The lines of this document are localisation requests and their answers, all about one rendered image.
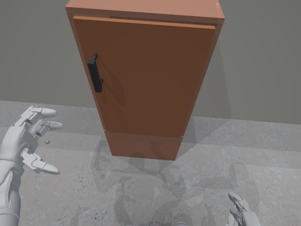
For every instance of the handle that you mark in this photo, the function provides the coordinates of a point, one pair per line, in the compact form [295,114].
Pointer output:
[97,81]

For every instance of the right robot hand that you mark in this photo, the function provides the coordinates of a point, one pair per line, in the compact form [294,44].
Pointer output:
[244,216]

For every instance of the left robot hand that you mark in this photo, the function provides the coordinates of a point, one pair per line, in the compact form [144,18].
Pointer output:
[17,138]

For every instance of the robot left forearm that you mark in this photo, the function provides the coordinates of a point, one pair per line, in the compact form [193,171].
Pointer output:
[10,201]

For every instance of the cupboard door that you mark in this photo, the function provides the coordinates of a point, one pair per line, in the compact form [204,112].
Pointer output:
[150,71]

